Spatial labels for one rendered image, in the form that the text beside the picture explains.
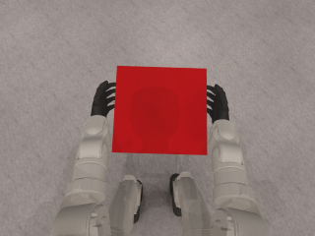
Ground robot left forearm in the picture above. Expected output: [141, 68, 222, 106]
[50, 115, 111, 236]

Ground robot right forearm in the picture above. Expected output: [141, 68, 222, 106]
[208, 119, 271, 236]

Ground robot left hand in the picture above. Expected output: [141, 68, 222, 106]
[91, 81, 116, 118]

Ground carton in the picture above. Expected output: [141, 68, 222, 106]
[112, 66, 208, 155]

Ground left robot upper arm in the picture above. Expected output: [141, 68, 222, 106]
[51, 203, 111, 236]

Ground robot right hand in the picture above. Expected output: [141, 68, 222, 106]
[207, 84, 229, 124]

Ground right robot upper arm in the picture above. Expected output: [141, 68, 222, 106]
[210, 206, 270, 236]

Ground right robot foot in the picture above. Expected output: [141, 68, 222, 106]
[169, 173, 182, 216]

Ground robot left shin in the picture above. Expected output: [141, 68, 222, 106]
[117, 175, 139, 214]

